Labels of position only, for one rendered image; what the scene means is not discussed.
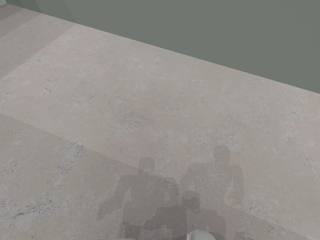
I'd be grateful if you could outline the robot right thigh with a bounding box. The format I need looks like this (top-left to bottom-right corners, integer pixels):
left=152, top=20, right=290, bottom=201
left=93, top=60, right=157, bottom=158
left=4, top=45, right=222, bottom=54
left=186, top=229, right=216, bottom=240

